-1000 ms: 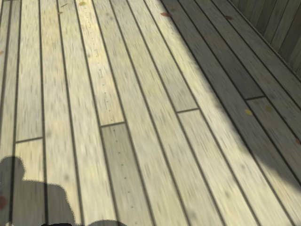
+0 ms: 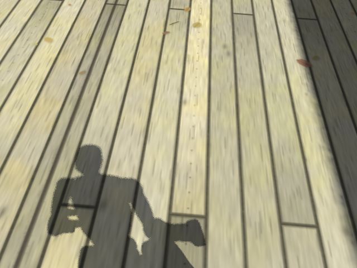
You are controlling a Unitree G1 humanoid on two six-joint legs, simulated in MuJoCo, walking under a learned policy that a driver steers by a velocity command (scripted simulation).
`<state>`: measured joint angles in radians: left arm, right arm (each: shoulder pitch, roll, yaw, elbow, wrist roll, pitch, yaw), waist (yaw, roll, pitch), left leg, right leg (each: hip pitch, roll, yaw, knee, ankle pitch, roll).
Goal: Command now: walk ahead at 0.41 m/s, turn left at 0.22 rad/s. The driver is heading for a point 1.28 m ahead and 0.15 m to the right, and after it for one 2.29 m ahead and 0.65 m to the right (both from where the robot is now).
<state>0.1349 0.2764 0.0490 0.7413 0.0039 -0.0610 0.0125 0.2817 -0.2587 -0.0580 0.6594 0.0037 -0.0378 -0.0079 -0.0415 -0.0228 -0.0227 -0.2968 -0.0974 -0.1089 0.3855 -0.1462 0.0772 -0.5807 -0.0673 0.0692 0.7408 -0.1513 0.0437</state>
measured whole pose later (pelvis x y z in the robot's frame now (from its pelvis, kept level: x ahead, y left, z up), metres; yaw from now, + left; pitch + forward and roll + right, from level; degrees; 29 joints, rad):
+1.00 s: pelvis +0.48 -0.01 +0.00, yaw -3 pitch +1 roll +2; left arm 0.15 0.29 0.05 0.74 -0.02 -0.05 -0.01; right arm 0.33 -0.27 -0.06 0.81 -0.01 -0.10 0.01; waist -0.06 -0.05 0.01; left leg -0.04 -0.07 0.11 0.22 -0.21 0.06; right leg -0.73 -0.11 0.08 0.83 0.02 0.00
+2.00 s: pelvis +1.06 -0.10 +0.00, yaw -7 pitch +2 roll +0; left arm 0.14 0.29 0.05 0.67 0.02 -0.09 0.00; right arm 0.33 -0.27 -0.04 0.76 0.01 -0.06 0.01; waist -0.05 -0.03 0.03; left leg -0.18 -0.11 -0.09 0.32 -0.17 0.09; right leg -0.66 -0.09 0.08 0.85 -0.14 0.04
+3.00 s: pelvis +1.60 -0.25 +0.00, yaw -35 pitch +1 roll +2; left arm 0.21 0.32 0.07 0.65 -0.02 -0.01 0.00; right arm 0.31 -0.27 -0.06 0.79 -0.01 -0.09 0.01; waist -0.06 -0.05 0.02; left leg -0.13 -0.02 0.08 0.32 -0.21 0.03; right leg -0.65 -0.07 0.07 1.03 -0.24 0.01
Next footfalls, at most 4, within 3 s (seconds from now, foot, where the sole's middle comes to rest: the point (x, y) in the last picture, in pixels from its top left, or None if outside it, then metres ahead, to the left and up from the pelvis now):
0.16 right None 0.15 -0.16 -0.78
0.66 left None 0.47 0.08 -0.78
1.20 right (213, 202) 0.76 -0.17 -0.78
1.72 left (177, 138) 1.10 -0.04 -0.78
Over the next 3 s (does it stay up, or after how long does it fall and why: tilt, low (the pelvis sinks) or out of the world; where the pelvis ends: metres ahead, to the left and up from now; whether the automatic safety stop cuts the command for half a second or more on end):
stays up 1.60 -0.25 0.00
